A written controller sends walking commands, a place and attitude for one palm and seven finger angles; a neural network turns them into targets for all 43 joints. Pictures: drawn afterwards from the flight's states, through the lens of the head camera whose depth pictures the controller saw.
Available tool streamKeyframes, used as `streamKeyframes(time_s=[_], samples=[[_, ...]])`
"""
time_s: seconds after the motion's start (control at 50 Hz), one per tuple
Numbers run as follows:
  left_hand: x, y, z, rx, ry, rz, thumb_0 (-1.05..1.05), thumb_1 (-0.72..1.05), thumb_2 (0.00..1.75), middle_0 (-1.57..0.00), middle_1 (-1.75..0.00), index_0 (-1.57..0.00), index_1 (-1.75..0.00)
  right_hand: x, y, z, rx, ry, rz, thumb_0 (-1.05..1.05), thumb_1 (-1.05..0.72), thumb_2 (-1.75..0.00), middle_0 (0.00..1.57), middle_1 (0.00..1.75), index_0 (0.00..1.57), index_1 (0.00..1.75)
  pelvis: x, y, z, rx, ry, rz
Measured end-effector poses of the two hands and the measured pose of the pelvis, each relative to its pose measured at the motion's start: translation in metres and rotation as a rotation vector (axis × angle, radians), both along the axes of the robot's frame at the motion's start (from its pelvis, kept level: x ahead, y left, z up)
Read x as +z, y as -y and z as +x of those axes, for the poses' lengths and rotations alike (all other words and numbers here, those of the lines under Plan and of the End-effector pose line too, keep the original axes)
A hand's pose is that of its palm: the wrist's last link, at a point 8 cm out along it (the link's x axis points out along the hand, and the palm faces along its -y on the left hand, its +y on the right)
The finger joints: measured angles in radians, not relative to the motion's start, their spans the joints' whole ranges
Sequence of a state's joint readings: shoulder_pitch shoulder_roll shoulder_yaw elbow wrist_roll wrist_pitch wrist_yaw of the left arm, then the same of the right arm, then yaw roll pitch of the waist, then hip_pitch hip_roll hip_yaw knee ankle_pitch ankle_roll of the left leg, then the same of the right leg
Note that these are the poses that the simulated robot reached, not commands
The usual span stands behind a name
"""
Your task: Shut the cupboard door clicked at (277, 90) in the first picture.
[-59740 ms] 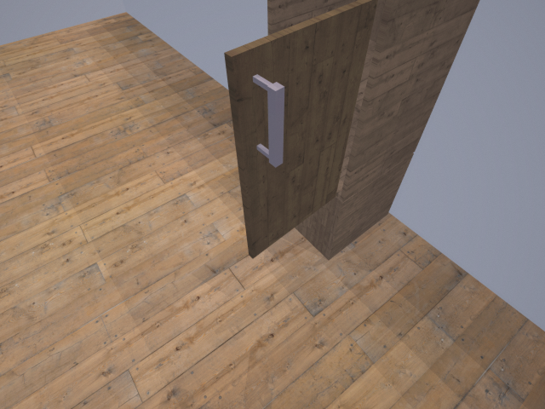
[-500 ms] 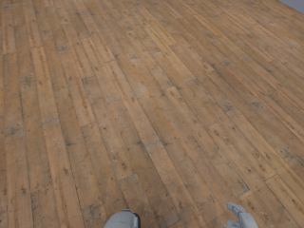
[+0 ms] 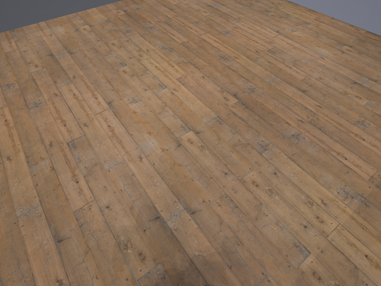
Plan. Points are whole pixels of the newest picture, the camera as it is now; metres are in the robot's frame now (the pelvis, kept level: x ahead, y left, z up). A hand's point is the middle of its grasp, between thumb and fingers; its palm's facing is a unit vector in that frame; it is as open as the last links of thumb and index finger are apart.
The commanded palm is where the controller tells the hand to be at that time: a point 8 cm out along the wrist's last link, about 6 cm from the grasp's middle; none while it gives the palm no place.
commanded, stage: turn to face it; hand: left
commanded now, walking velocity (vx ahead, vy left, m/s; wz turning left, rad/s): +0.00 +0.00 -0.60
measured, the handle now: out of the picture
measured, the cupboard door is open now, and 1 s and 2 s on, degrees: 19 19 19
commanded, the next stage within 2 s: none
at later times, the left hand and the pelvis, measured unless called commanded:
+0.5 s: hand (102, 250) +0.21 +0.24 -0.15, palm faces -0.24 -0.95 -0.21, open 7.4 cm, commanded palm none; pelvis +0.05 +0.06 +0.02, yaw -17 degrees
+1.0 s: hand (141, 236) +0.25 +0.15 -0.15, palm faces -0.55 -0.81 -0.20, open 7.4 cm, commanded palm none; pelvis +0.07 +0.04 +0.01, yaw -34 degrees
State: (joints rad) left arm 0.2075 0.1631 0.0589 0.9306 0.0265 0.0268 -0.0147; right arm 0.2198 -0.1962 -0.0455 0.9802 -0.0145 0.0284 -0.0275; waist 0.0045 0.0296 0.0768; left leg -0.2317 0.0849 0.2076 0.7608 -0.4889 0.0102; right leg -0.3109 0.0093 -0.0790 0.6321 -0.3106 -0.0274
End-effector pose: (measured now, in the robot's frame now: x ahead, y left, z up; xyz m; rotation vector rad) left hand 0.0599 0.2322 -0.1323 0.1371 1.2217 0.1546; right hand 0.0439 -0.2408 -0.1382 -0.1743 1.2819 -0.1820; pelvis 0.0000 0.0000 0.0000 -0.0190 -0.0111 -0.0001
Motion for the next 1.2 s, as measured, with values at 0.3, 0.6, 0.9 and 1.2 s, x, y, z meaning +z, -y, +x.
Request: streamKeyframes(time_s=[0.3, 0.6, 0.9, 1.2], samples=[[-0.001, -0.041, 0.069, -0.139, -0.055, 0.015, 0.0, 0.91, 0.9, -0.21, -0.3, -0.2, -0.3, 0.031, -0.016, 0.043, -0.12, 0.101, -0.065, 0.01, -0.91, -0.9, 0.2, 0.3, 0.19, 0.3, 0.009, -0.036, 0.04, -0.16, -0.026, -0.002], [0.025, -0.035, 0.196, -0.398, 0.075, 0.021, 0.0, 0.91, 0.9, -0.2, -0.3, -0.2, -0.29, 0.042, -0.043, -0.019, -0.316, 0.044, -0.072, 0.01, -0.9, -0.9, 0.2, 0.3, 0.2, 0.3, 0.021, -0.055, 0.058, -0.367, -0.016, -0.033], [0.025, 0.043, 0.212, -0.615, 0.072, 0.038, 0.0, 0.91, 0.9, -0.2, -0.3, -0.2, -0.3, 0.02, -0.014, -0.076, -0.549, 0.007, -0.052, 0.01, -0.91, -0.9, 0.2, 0.3, 0.19, 0.3, 0.013, -0.032, 0.06, -0.54, -0.012, 0.008], [0.004, 0.032, 0.253, -0.724, -0.033, -0.001, 0.0, 0.91, 0.9, -0.2, -0.3, -0.2, -0.3, 0.045, -0.061, -0.062, -0.647, 0.063, -0.113, 0.01, -0.91, -0.9, 0.2, 0.3, 0.2, 0.3, 0.017, -0.054, 0.088, -0.732, -0.02, -0.019]])
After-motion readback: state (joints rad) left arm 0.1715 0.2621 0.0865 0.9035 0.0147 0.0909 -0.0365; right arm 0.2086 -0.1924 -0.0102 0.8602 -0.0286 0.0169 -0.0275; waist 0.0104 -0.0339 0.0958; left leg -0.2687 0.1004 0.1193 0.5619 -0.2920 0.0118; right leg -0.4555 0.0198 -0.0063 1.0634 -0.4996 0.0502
